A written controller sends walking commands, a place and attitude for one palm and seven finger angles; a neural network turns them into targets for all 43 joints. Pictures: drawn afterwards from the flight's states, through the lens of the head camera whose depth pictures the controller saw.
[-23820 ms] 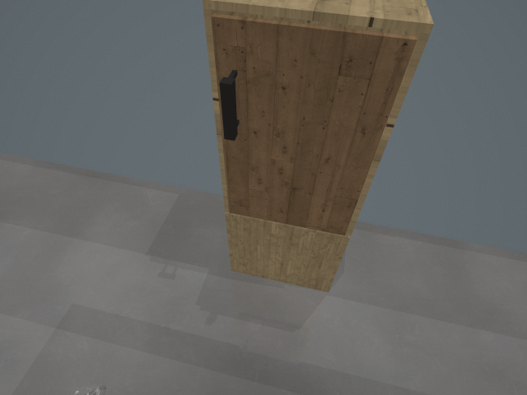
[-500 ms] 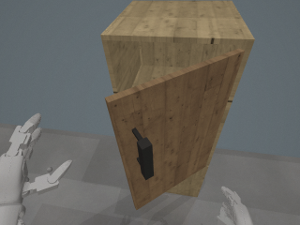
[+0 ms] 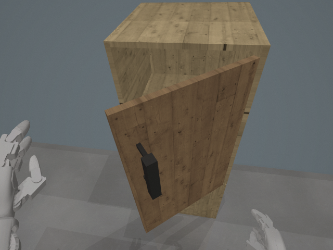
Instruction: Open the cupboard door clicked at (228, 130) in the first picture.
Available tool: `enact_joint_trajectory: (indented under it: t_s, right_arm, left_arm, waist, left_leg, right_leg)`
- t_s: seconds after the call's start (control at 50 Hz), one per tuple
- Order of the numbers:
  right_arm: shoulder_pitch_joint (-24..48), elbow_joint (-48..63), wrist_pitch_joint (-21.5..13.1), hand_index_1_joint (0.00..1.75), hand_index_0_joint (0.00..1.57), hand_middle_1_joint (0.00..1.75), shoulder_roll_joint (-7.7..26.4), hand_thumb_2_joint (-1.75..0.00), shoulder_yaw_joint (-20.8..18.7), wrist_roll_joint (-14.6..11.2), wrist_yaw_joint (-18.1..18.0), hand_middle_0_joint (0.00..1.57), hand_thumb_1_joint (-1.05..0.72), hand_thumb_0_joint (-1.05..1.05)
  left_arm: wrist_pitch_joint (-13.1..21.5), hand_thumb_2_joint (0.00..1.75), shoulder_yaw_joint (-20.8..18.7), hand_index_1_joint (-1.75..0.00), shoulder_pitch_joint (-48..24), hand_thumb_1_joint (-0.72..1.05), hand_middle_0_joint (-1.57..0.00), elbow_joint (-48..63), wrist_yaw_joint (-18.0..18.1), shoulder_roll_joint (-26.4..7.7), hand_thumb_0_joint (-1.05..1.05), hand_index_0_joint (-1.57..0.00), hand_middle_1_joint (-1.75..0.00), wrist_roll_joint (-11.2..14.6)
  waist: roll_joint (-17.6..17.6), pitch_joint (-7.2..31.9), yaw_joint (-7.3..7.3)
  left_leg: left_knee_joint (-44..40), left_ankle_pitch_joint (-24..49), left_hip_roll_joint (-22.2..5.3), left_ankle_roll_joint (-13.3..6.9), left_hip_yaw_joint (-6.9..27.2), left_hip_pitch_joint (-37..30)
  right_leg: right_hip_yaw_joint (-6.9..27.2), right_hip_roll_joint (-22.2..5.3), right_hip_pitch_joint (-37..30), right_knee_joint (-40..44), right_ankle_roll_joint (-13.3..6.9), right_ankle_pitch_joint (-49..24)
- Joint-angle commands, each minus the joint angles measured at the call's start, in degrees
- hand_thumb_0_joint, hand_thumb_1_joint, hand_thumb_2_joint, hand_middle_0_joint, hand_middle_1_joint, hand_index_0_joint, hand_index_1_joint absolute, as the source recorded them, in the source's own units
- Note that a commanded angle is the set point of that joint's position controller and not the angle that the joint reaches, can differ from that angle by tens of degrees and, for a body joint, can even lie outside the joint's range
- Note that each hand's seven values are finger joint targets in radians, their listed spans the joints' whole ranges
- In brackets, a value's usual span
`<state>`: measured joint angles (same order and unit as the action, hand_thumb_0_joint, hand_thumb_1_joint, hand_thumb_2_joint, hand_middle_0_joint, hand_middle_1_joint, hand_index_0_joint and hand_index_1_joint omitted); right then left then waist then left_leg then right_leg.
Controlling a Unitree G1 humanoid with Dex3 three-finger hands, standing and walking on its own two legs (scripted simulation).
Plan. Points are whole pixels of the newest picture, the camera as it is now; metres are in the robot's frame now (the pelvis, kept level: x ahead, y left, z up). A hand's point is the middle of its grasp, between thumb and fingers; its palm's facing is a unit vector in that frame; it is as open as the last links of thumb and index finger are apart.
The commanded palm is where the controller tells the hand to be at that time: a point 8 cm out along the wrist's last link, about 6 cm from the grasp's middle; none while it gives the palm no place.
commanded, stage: draw the hand back to the body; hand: left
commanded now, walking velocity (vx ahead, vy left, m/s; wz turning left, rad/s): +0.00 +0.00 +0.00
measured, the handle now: (147, 171) +0.27 +0.08 +0.08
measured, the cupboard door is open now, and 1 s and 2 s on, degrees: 40 40 40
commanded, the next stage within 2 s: step back with the hand held close in 0.06 s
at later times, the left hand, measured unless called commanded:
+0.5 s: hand (34, 182) +0.18 +0.27 +0.15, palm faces +0.37 -0.80 -0.48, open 7.4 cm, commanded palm +0.12 +0.32 +0.18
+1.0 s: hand out of the picture +0.11 +0.30 +0.16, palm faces +0.45 -0.75 -0.48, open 7.4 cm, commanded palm +0.04 +0.34 +0.18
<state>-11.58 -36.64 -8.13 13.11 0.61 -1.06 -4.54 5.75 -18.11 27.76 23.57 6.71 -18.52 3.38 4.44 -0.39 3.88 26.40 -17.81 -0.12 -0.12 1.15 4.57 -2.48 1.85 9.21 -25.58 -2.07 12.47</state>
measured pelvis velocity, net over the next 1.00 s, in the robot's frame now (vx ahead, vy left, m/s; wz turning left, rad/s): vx -0.10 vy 0.04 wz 0.00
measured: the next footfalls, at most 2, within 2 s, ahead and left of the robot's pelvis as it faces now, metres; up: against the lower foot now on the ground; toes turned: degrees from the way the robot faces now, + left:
right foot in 1.72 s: -0.30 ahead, -0.05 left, +0.00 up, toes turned -5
left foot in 1.90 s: -0.20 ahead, +0.10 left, +0.00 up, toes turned -1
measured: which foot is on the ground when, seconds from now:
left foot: down 0.00-1.00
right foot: down 0.00-1.00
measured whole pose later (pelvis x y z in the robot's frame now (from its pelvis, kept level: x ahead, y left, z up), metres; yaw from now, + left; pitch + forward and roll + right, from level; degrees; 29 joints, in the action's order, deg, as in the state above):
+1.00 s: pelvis -0.10 +0.04 -0.03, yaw +0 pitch -1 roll -1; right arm -14.1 -31.9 -3.3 12.3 0.3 -0.7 -4.3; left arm 13.6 -26.6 28.7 29.9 9.1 -22.7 -0.6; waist -0.9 -2.9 -1.0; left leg 40.7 -15.7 2.2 -3.6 -1.6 24.1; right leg 0.7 0.0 27.3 -37.1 1.3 10.8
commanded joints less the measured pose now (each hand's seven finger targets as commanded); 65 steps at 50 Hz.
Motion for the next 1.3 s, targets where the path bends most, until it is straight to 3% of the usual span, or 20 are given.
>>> enact_joint_trajectory:
  t_s: [0.0, 0.14, 0.16, 0.18, 0.22, 0.28, 0.44, 0.46, 0.68, 0.74, 0.84, 0.9, 0.96, 1.02, 1.08, 1.14, 1.18, 1.22, 1.26, 1.28]
  right_arm:
    - [8.1, 9.4, -3.8, 0.30, 0.20, 0.30, 4.7, -0.90, -1.8, 0.2, -0.1, 0.20, -0.90, 0.00]
    - [8.4, 9.2, -3.7, 0.30, 0.20, 0.30, 4.8, -0.90, -1.9, 0.2, 0.0, 0.20, -0.90, 0.00]
    - [8.4, 8.6, -3.6, 0.30, 0.20, 0.30, 5.2, -0.90, -2.0, 0.1, -0.2, 0.20, -0.90, 0.00]
    - [6.3, 10.3, -2.3, 0.30, 0.20, 0.30, 6.9, -0.90, -2.2, -0.1, 0.0, 0.20, -0.90, 0.00]
    - [6.4, 9.8, -0.4, 0.30, 0.20, 0.30, 6.2, -0.90, -2.4, 0.3, 0.4, 0.20, -0.90, 0.00]
    - [6.6, 10.7, 1.1, 0.30, 0.20, 0.30, 6.9, -0.90, -2.8, 0.5, 0.6, 0.20, -0.90, 0.00]
    - [6.3, 13.9, 3.6, 0.30, 0.20, 0.30, 7.0, -0.90, -3.9, 0.2, 0.3, 0.20, -0.90, 0.00]
    - [6.7, 13.7, 3.7, 0.30, 0.20, 0.30, 7.1, -0.90, -4.0, 0.4, 0.1, 0.20, -0.90, 0.00]
    - [4.3, 14.9, 2.8, 0.30, 0.20, 0.30, 7.4, -0.90, -4.1, 0.3, -0.3, 0.20, -0.90, 0.00]
    - [3.7, 14.9, 2.3, 0.30, 0.20, 0.30, 7.4, -0.90, -4.0, 0.4, -0.3, 0.20, -0.90, 0.00]
    - [3.2, 14.1, 1.9, 0.30, 0.20, 0.30, 7.2, -0.90, -3.8, 0.7, -0.1, 0.20, -0.90, 0.00]
    - [3.3, 13.9, 1.6, 0.30, 0.20, 0.30, 7.3, -0.90, -3.6, 0.8, -0.2, 0.20, -0.90, 0.00]
    - [3.7, 14.0, 0.8, 0.30, 0.20, 0.30, 7.5, -0.90, -4.1, 0.4, -0.4, 0.20, -0.90, 0.00]
    - [4.1, 13.8, -0.2, 0.30, 0.20, 0.30, 7.3, -0.90, -4.5, 0.8, 0.0, 0.20, -0.90, 0.00]
    - [2.8, 12.1, -1.1, 0.30, 0.20, 0.30, 6.8, -0.90, -4.5, 1.1, 0.4, 0.20, -0.90, 0.00]
    - [2.7, 12.1, -0.4, 0.30, 0.20, 0.30, 6.7, -0.90, -5.1, 0.9, 1.2, 0.20, -0.90, 0.00]
    - [2.7, 11.0, 0.7, 0.30, 0.20, 0.30, 5.4, -0.90, -4.8, 1.2, 1.6, 0.20, -0.90, 0.00]
    - [3.8, 10.6, 1.9, 0.30, 0.20, 0.30, 4.2, -0.90, -4.6, 1.0, 2.1, 0.20, -0.90, 0.00]
    - [4.8, 10.6, 2.6, 0.30, 0.20, 0.30, 4.1, -0.90, -4.3, 0.9, 1.8, 0.20, -0.90, 0.00]
    - [3.7, 10.8, 2.9, 0.30, 0.20, 0.30, 4.1, -0.90, -4.1, 0.9, 1.6, 0.20, -0.90, 0.00]
  left_arm:
    - [3.9, 0.90, -7.6, -0.30, -4.8, 0.90, -0.20, 11.0, 1.3, -11.0, 0.00, -0.20, -0.30, 0.3]
    - [4.0, 0.90, -7.3, -0.30, -5.1, 0.90, -0.20, 10.1, 1.0, -10.6, 0.00, -0.20, -0.30, 0.5]
    - [4.0, 0.90, -8.4, -0.30, -9.7, 0.90, -0.20, 9.4, 1.4, -12.5, 0.00, -0.20, -0.30, 0.3]
    - [6.5, 0.90, -15.6, -0.30, -15.3, 0.90, -0.20, 11.6, 1.7, -19.0, 0.00, -0.20, -0.30, 0.0]
    - [6.9, 0.90, -10.2, -0.30, -5.8, 0.90, -0.20, 5.5, 0.5, -12.1, 0.00, -0.20, -0.30, -0.4]
    - [7.8, 0.90, -9.0, -0.30, -3.0, 0.90, -0.20, 9.3, 0.7, -11.7, 0.00, -0.20, -0.30, -0.8]
    - [7.9, 0.90, -13.6, -0.30, 2.1, 0.90, -0.20, 16.3, 2.3, -15.1, 0.00, -0.20, -0.30, -1.3]
    - [8.0, 0.90, -14.7, -0.30, 2.6, 0.90, -0.20, 16.5, 2.6, -16.1, 0.00, -0.20, -0.30, -1.4]
    - [8.9, 0.90, -14.1, -0.30, 0.0, 0.90, -0.20, 16.8, 3.1, -14.1, 0.00, -0.20, -0.30, -2.9]
    - [9.5, 0.90, -14.4, -0.30, -1.9, 0.90, -0.20, 17.0, 3.2, -14.4, 0.00, -0.20, -0.30, -3.4]
    - [10.3, 0.90, -15.1, -0.30, -2.3, 0.90, -0.20, 17.9, 3.7, -15.0, 0.00, -0.20, -0.30, -3.2]
    - [10.8, 0.90, -15.6, -0.30, -1.1, 0.90, -0.20, 17.3, 4.0, -14.6, 0.00, -0.20, -0.30, -3.2]
    - [11.4, 0.90, -17.5, -0.30, -0.6, 0.90, -0.20, 18.2, 4.1, -15.5, 0.00, -0.20, -0.30, -3.7]
    - [12.1, 0.90, -17.2, -0.30, -0.9, 0.90, -0.20, 18.2, 3.4, -14.5, 0.00, -0.20, -0.30, -4.1]
    - [12.5, 0.90, -15.9, -0.30, -1.0, 0.90, -0.20, 17.7, 3.0, -13.6, 0.00, -0.20, -0.30, -3.2]
    - [12.5, 0.90, -15.7, -0.30, -1.4, 0.90, -0.20, 19.0, 2.7, -14.6, 0.00, -0.20, -0.30, -2.9]
    - [12.2, 0.90, -15.9, -0.30, -0.6, 0.90, -0.20, 19.4, 3.3, -16.1, 0.00, -0.20, -0.30, -2.4]
    - [12.0, 0.90, -16.6, -0.30, 1.0, 0.90, -0.20, 19.5, 3.8, -17.1, 0.00, -0.20, -0.30, -2.2]
    - [12.0, 0.90, -18.1, -0.30, 2.6, 0.90, -0.20, 19.1, 4.0, -18.0, 0.00, -0.20, -0.30, -2.3]
    - [11.8, 0.90, -18.5, -0.30, 3.2, 0.90, -0.20, 19.3, 4.0, -17.8, 0.00, -0.20, -0.30, -2.1]
  waist:
    - [-1.2, 2.3, 0.10]
    - [-3.3, 1.6, 0.06]
    - [-2.0, 1.9, -0.34]
    - [-4.8, -1.3, -2.73]
    - [-8.6, 1.3, -3.18]
    - [-2.6, 4.4, -3.38]
    - [-1.5, 9.7, -3.03]
    - [1.4, 9.8, -2.73]
    - [-0.6, 3.1, -3.98]
    - [-3.8, 2.2, -4.21]
    - [-5.0, 2.5, -4.59]
    - [-0.8, 2.6, -4.47]
    - [3.5, 4.4, -3.84]
    - [4.2, 3.0, -3.87]
    - [-0.8, 4.0, -4.28]
    - [-7.5, 6.1, -4.84]
    - [-11.8, 6.5, -4.91]
    - [-15.4, 8.3, -4.84]
    - [-12.1, 6.9, -4.98]
    - [-9.7, 6.3, -5.20]
  left_leg:
    - [-4.4, 11.7, 0.1, -1.3, -1.1, 5.4]
    - [-4.7, 10.3, -0.1, -1.5, -1.1, 5.5]
    - [-5.0, 10.1, 0.0, -1.5, -1.1, 5.3]
    - [-3.3, 6.4, -1.0, -2.4, 0.8, 8.3]
    - [-0.3, 7.5, -0.5, -2.5, 1.1, 6.2]
    - [-2.1, 12.1, -1.9, -1.8, 1.6, 6.9]
    - [-3.7, 21.4, -4.9, -1.6, 3.8, 14.4]
    - [-4.4, 20.4, -5.2, -1.8, 4.2, 15.9]
    - [-5.4, -12.1, -6.3, -5.1, 6.5, 36.9]
    - [-1.8, -18.7, -4.5, -5.3, 5.8, 37.6]
    - [1.6, -18.5, -2.8, -4.2, 5.9, 32.0]
    - [-3.3, -20.2, -4.9, -4.8, 7.9, 35.4]
    - [-9.2, -21.1, -9.7, -6.9, 11.7, 43.0]
    - [-9.6, -18.6, -12.9, -8.5, 12.9, 48.0]
    - [-2.1, -2.5, -10.3, -6.5, 10.6, 38.0]
    - [8.0, -13.5, -3.2, -3.0, 4.6, 33.0]
    - [18.2, -10.6, -0.3, -0.8, 2.8, 24.1]
    - [26.3, -8.4, 0.3, 0.2, 1.1, 17.3]
    - [19.4, -6.5, -0.8, 0.1, 1.0, 13.7]
    - [10.3, -4.4, -0.5, 0.1, 0.0, 12.3]
  right_leg:
    - [2.6, -2.7, -4.9, 4.8, 1.2, -6.7]
    - [2.8, -2.6, -4.6, 5.6, 1.4, -4.5]
    - [2.8, -2.7, -4.6, 5.7, 1.2, -4.3]
    - [9.8, -5.4, -0.1, 9.1, 1.2, -5.4]
    - [10.7, -7.7, 0.7, 9.9, 0.7, -6.4]
    - [8.8, -7.9, -1.0, 5.4, 0.6, -13.2]
    - [6.1, -5.4, -7.1, -5.4, 1.8, -23.4]
    - [5.7, -5.4, -7.7, -6.5, 1.8, -22.8]
    - [9.0, -5.0, -8.9, -12.5, 2.2, -9.4]
    - [12.4, -6.3, -4.7, -8.9, 1.6, -0.8]
    - [14.4, -7.9, 3.8, -2.7, 0.4, 10.9]
    - [10.8, -5.6, 0.9, -7.6, 1.5, 9.5]
    - [6.4, -1.9, -8.7, -19.2, 3.0, -1.5]
    - [6.4, -0.2, -12.5, -24.8, 3.7, -4.3]
    - [9.9, -2.4, -5.9, -17.8, 2.0, -11.9]
    - [21.3, -9.7, 2.6, -6.5, -1.3, -5.6]
    - [27.4, -16.7, 12.3, 3.7, -5.3, 2.9]
    - [25.9, -19.6, 16.9, 6.8, -6.7, 2.3]
    - [20.4, -17.3, 19.1, 4.4, -5.1, -0.7]
    - [16.3, -13.8, 18.5, 1.2, -2.8, -0.2]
